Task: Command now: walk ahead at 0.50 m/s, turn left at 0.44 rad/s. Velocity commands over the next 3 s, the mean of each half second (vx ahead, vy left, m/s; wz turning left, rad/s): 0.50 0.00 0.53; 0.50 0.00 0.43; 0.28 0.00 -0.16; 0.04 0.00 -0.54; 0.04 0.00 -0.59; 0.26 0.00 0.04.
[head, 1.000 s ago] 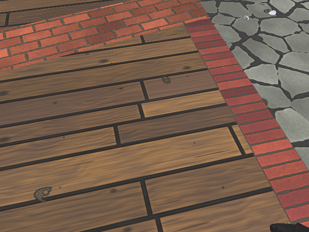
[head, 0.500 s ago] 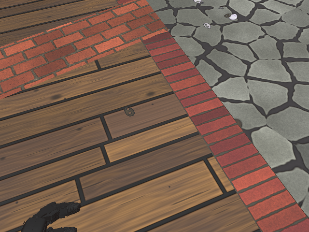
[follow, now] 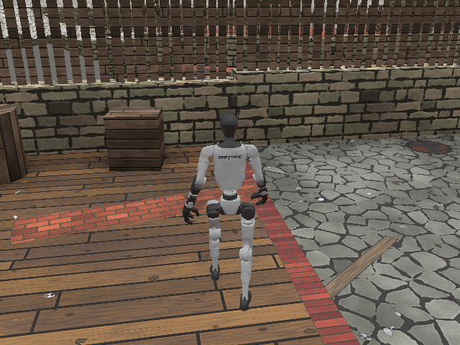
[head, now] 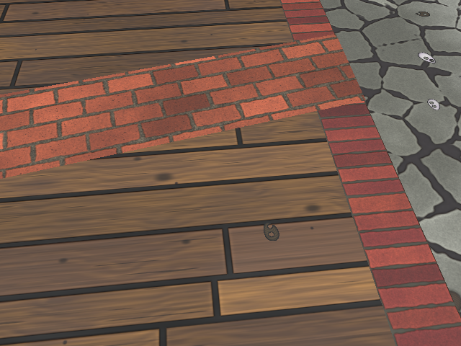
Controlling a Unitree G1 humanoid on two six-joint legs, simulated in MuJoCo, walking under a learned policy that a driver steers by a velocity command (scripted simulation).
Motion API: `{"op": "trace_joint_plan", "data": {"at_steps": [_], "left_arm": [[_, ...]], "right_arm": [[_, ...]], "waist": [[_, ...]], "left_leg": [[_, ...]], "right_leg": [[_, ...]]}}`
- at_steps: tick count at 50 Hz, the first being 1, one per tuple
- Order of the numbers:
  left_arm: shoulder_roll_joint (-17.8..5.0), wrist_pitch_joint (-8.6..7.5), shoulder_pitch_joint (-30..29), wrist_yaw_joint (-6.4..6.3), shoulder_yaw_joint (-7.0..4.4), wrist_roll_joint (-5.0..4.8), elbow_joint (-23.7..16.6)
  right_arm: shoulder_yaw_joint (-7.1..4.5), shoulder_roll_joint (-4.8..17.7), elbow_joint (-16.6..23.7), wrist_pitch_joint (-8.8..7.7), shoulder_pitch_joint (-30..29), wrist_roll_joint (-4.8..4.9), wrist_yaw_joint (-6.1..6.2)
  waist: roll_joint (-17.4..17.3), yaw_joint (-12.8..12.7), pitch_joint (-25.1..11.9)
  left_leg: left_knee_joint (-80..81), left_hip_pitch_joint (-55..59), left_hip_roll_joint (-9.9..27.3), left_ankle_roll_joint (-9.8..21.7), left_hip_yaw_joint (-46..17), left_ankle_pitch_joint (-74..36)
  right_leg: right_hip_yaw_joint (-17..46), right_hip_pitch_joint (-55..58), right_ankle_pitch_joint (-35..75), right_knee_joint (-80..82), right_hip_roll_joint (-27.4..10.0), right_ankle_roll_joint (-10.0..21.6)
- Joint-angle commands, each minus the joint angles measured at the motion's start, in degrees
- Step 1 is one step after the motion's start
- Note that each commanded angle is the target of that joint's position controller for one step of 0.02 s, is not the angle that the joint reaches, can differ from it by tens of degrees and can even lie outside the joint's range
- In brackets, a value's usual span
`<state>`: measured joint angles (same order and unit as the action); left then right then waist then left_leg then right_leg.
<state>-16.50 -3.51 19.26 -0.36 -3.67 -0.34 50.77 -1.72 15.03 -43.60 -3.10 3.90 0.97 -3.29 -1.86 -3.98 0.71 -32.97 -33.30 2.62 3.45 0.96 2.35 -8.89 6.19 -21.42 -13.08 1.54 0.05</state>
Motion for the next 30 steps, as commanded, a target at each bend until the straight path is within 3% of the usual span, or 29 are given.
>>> {"op": "trace_joint_plan", "data": {"at_steps": [1, 2, 3, 4, 5, 6, 7, 8, 10, 12, 15, 17, 19, 22, 24, 25, 26, 27, 28, 29, 30], "left_arm": [[-11.02, 1.18, -1.94, -1.36, -2.54, -0.17, -3.04], [-10.23, 1.23, -1.51, -1.95, -2.05, 0.26, -4.04], [-3.39, -0.31, 3.68, -1.00, 0.38, 1.89, -6.81], [-4.23, -2.72, 1.38, -0.03, 0.71, 1.19, -6.71], [-7.99, -4.23, -4.37, 0.84, -0.40, -1.23, -8.27], [-7.68, -5.01, -7.26, 0.88, -0.14, -1.58, -9.27], [-7.47, -5.08, -8.21, 0.45, -0.36, -0.35, -9.13], [-7.94, -4.52, -7.73, 0.10, -0.88, 0.52, -9.05], [-6.59, -3.10, -6.17, 0.04, -0.91, 1.12, -9.21], [-5.30, -2.29, -7.57, -0.20, -0.62, 1.31, -10.05], [-3.45, -2.37, -14.45, -0.08, 0.13, 1.24, -12.06], [-3.08, -2.73, -18.50, 0.41, 0.39, 0.69, -13.14], [-4.01, -3.08, -20.92, 0.87, 0.17, 0.04, -14.14], [-6.40, -3.76, -20.50, 1.46, -0.69, -0.20, -14.47], [-7.57, -4.28, -15.26, 1.38, -1.49, -0.15, -13.13], [-9.25, -4.55, -9.65, 1.02, -2.31, 0.53, -12.04], [-12.42, -4.54, -1.27, 0.54, -3.10, 1.20, -11.30], [-16.19, -3.60, 2.30, 0.96, -4.09, 1.46, -9.12], [-10.31, -3.41, 0.24, 1.24, -2.81, 0.23, -10.47], [-7.34, -3.08, -1.91, 0.98, -2.00, 0.14, -10.94], [-6.56, -2.79, -4.52, 0.93, -1.55, 0.73, -11.17]], "right_arm": [[-3.61, 8.78, 3.27, -0.59, 5.97, -0.03, -0.33], [-5.60, 12.78, 1.07, -0.31, 15.67, 0.17, 0.46], [-7.29, 19.61, 0.82, -0.04, 20.25, 0.34, 1.26], [-6.09, 16.36, 1.58, -0.23, 21.09, 0.54, 1.27], [-5.09, 13.09, 1.59, -0.45, 19.48, -0.01, 1.41], [-4.74, 11.52, 2.21, -0.64, 16.22, -0.05, 1.61], [-4.27, 10.00, 3.09, -0.57, 12.51, -0.08, 1.71], [-3.70, 8.49, 4.13, -0.56, 9.95, -0.62, 1.89], [-3.73, 8.42, 5.20, -0.53, 8.35, -0.83, 2.25], [-4.25, 9.96, 5.18, -0.72, 9.29, -0.54, 2.94], [-4.72, 11.02, 4.59, -0.44, 11.77, 0.04, 3.83], [-4.80, 11.15, 4.11, -0.05, 13.77, 0.21, 4.15], [-4.88, 11.18, 3.38, 0.29, 15.80, 0.52, 4.26], [-4.86, 10.60, 3.17, 0.76, 16.57, 0.50, 4.57], [-4.72, 9.80, 3.67, 1.09, 15.38, 0.25, 4.57], [-3.91, 7.58, 4.18, 1.00, 15.32, -0.03, 4.40], [-2.61, 4.06, 5.20, 0.84, 16.48, -0.99, 4.23], [-1.95, 2.21, 7.19, 0.28, 23.93, 1.02, 4.16], [-3.06, 8.54, 5.35, 0.32, 22.83, 1.39, 4.37], [-3.87, 11.10, 6.05, 0.63, 16.76, 0.98, 4.31], [-3.90, 10.39, 6.50, 0.90, 14.13, 0.46, 4.38]], "waist": [[6.35, 7.29, -4.75], [3.53, 11.40, -10.15], [-10.22, 8.69, -17.19], [-8.98, 9.87, -23.58], [-5.90, 11.14, -16.71], [-2.11, 9.72, -10.72], [1.17, 7.37, -6.27], [0.38, 5.18, -4.21], [-1.29, 3.05, -3.42], [-1.38, 2.93, -2.47], [-1.86, 5.40, -1.13], [-2.69, 7.22, -0.88], [-3.13, 8.05, -0.66], [-4.18, 6.94, -0.80], [-5.37, 3.79, -2.04], [-4.25, 1.08, -6.22], [3.16, -1.75, -14.24], [23.82, 2.17, -19.14], [15.72, 0.80, -14.12], [10.18, -0.68, -7.57], [6.20, 0.26, -4.29]], "left_leg": [[1.61, 11.98, -5.30, 3.58, 4.80, 4.85], [2.45, 28.50, -3.31, 6.33, -1.14, 2.64], [3.99, 51.94, 11.77, 16.90, -29.79, 7.71], [13.71, 58.58, 17.03, 20.88, -48.97, 12.88], [14.95, 54.31, 14.97, 17.36, -40.44, 12.99], [15.27, 45.95, 12.52, 15.19, -32.77, 9.87], [16.27, 36.99, 10.32, 13.70, -27.21, 4.76], [17.73, 30.24, 8.60, 13.03, -23.70, -0.19], [19.92, 23.49, 6.90, 13.57, -21.13, -4.83], [20.83, 19.74, 5.64, 13.54, -17.89, -7.72], [20.39, 17.20, 2.59, 10.72, -14.59, -4.18], [19.76, 16.65, 2.00, 9.38, -14.95, -0.20], [18.30, 18.45, 3.16, 8.86, -17.64, 2.67], [13.25, 23.67, 5.34, 7.69, -23.05, 4.63], [8.38, 24.17, 4.53, 6.20, -24.56, 2.87], [1.01, 22.04, 1.59, 4.45, -22.49, 1.69], [-15.29, 14.95, -2.69, 2.20, -16.88, 11.42], [-32.29, -4.87, -8.75, -0.80, -10.62, 32.72], [-39.34, -11.04, -3.98, -1.64, -12.28, 30.25], [-40.75, -12.39, -2.29, -2.01, -10.90, 24.73], [-39.83, -10.37, -0.38, -2.48, -9.42, 20.62]], "right_leg": [[0.24, -0.46, 61.49, -18.53, -15.12, 5.14], [-0.59, -10.91, 53.72, -32.82, -12.90, 2.95], [0.02, -37.17, 15.75, -55.55, -3.45, -1.25], [11.80, -47.60, -11.82, -64.27, 1.95, -1.28], [15.05, -53.04, -8.27, -65.86, -1.92, 0.11], [14.07, -52.89, -3.21, -62.03, -4.46, 0.93], [13.48, -50.00, -0.11, -56.56, -6.39, 0.62], [13.53, -45.57, 2.07, -52.78, -7.79, 0.10], [12.97, -41.16, 3.70, -48.77, -7.95, -1.53], [11.91, -40.61, 7.75, -42.98, -7.25, -3.26], [11.61, -38.27, 19.87, -29.00, -5.10, -4.24], [11.37, -35.14, 25.83, -21.89, -3.10, -4.30], [12.34, -33.79, 26.85, -18.49, -2.21, -3.99], [14.25, -32.22, 21.87, -14.95, -2.16, -2.29], [13.05, -25.35, 18.50, -12.47, -1.97, -0.09], [14.24, -15.63, 17.71, -12.04, -4.34, 2.04], [24.04, -1.09, 14.08, -12.64, -14.35, 5.29], [51.30, 13.36, -1.00, -6.16, -25.40, 13.89], [52.73, 10.40, -11.58, -3.86, -25.05, 12.66], [43.18, 4.04, -8.46, -3.50, -22.68, 10.33], [36.01, -2.19, -0.10, -2.77, -20.28, 9.27]]}}
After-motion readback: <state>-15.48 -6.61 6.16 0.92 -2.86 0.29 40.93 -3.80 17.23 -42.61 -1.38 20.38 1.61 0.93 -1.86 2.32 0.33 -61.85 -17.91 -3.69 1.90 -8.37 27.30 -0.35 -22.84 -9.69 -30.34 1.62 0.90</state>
